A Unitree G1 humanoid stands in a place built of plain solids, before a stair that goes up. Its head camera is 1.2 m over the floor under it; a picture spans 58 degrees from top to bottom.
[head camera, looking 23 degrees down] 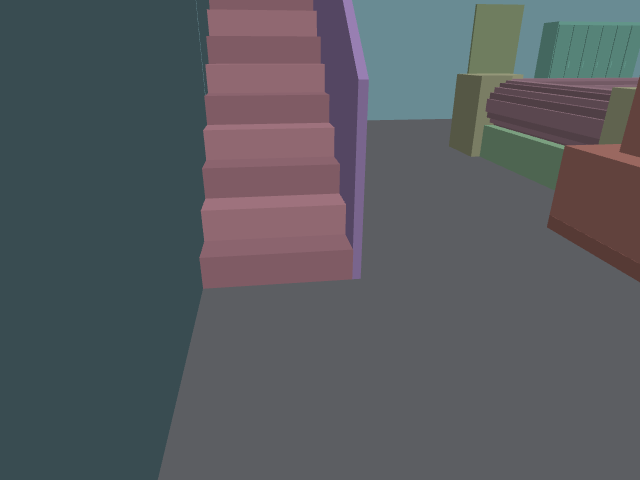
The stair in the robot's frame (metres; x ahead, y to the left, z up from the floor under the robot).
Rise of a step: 0.19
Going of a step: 0.23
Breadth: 0.85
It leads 7 degrees to the left of straight ahead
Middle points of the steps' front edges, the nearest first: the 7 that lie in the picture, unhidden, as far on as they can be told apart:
2.18 0.23 0.19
2.41 0.26 0.38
2.64 0.29 0.57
2.87 0.32 0.77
3.10 0.35 0.96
3.33 0.38 1.15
3.56 0.42 1.34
